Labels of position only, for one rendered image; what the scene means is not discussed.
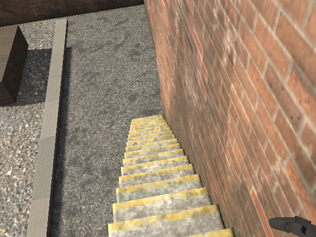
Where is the robot right hand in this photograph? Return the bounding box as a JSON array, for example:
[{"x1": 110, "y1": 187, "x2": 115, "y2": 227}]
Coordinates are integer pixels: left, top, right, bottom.
[{"x1": 269, "y1": 216, "x2": 316, "y2": 237}]

